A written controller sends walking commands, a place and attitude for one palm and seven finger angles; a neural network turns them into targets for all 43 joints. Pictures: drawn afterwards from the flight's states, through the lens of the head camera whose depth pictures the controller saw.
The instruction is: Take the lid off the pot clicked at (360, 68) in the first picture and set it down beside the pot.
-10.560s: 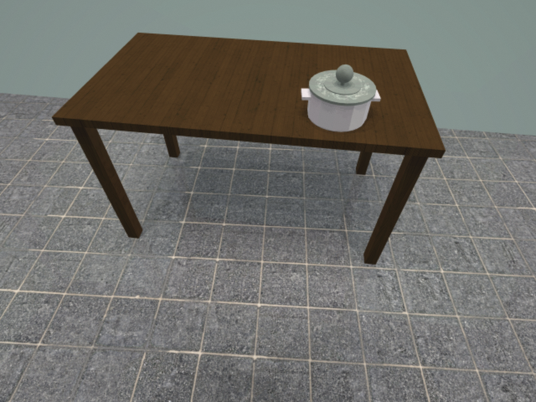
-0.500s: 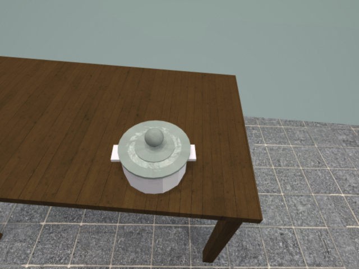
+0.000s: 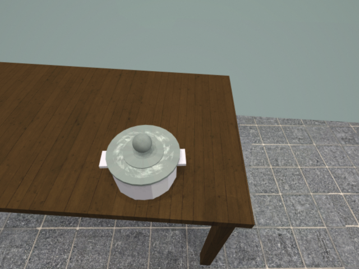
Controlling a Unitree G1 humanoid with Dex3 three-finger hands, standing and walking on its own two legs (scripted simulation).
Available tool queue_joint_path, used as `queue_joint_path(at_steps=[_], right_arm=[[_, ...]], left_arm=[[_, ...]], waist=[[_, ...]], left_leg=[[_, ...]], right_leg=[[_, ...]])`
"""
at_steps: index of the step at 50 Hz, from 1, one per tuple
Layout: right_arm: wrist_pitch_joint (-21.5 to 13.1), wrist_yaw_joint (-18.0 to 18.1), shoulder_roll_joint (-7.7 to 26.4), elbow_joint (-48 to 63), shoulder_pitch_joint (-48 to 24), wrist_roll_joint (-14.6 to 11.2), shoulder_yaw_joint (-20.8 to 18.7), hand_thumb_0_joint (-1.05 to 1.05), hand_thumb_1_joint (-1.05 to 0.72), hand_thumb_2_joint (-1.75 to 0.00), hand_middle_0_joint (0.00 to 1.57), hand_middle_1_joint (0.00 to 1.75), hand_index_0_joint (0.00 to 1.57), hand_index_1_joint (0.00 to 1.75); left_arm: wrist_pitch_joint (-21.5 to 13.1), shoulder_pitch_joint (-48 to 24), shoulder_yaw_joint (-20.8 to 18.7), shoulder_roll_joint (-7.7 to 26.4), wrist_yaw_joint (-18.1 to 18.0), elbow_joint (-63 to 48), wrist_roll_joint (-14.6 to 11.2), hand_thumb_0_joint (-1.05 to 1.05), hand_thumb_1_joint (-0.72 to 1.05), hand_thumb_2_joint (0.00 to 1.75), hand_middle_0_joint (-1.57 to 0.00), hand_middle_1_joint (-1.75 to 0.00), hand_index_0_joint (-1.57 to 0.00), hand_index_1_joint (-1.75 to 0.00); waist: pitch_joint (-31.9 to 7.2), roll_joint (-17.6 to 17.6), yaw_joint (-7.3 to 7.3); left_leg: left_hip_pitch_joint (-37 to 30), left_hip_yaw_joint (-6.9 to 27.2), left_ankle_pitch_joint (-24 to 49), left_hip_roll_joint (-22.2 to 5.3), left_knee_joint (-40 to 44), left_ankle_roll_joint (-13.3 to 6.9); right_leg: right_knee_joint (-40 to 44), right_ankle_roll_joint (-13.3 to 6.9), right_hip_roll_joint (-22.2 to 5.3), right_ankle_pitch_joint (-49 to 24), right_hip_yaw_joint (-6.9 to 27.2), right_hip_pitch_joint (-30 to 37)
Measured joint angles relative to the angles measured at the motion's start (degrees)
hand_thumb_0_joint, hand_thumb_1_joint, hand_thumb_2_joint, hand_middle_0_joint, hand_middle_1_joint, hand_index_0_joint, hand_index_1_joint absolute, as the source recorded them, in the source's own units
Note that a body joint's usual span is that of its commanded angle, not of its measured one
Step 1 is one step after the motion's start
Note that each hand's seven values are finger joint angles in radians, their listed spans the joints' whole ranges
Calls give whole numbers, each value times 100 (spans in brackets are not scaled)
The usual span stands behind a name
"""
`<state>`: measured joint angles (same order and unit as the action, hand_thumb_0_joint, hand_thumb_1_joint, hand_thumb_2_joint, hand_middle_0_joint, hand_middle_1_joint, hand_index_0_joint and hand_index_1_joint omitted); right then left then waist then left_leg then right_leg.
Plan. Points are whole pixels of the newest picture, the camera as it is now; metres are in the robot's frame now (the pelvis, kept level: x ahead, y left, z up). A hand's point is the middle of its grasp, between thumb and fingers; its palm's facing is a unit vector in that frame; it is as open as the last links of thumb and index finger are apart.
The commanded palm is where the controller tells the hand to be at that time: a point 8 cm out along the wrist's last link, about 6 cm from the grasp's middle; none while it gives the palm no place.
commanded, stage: come to a stop and stand still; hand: left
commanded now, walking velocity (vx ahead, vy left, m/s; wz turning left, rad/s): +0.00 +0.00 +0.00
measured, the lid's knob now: (142, 143) +0.41 +0.13 +0.03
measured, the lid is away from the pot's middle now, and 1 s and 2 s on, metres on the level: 0.00 0.00 0.00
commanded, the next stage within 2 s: look again from close up in 0.22 s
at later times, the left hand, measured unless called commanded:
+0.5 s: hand out of the picture -0.02 +0.15 -0.18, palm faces +0.02 -0.99 -0.15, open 7.4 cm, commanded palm none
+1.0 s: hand out of the picture -0.03 +0.16 -0.18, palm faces +0.02 -0.99 -0.14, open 7.4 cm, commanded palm none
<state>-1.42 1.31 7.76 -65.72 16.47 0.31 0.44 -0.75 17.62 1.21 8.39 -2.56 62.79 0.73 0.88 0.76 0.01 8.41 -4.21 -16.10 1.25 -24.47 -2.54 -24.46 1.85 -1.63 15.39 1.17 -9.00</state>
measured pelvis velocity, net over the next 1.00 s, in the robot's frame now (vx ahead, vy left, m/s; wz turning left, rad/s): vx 0.00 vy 0.01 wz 0.00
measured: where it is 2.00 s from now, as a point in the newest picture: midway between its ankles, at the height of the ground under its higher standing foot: outside the picture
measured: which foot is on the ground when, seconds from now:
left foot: down 0.00-1.00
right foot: down 0.00-1.00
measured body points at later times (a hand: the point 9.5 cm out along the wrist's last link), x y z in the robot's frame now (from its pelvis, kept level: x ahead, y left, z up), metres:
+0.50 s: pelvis +0.00 +0.00 +0.00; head +0.01 +0.01 +0.45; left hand -0.02 +0.20 -0.17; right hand -0.02 -0.21 -0.16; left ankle -0.03 +0.09 -0.74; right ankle -0.03 -0.14 -0.74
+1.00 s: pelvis +0.00 +0.01 +0.00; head +0.01 +0.02 +0.45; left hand -0.03 +0.21 -0.17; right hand -0.03 -0.20 -0.16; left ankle -0.03 +0.09 -0.74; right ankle -0.03 -0.14 -0.74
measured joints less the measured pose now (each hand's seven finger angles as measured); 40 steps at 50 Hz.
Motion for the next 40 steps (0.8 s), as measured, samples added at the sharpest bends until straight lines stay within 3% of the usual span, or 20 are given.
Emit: queue_joint_path(at_steps=[40], right_arm=[[-49,32,-184,-112,130,-16,17,0,-91,-89,20,29,20,30]], left_arm=[[-25,123,3,-107,-13,85,-4,0,91,90,-20,-30,-19,-30]], waist=[[-2,56,14]], left_leg=[[17,-6,4,4,-2,-32]], right_leg=[[82,27,-6,-51,3,21]])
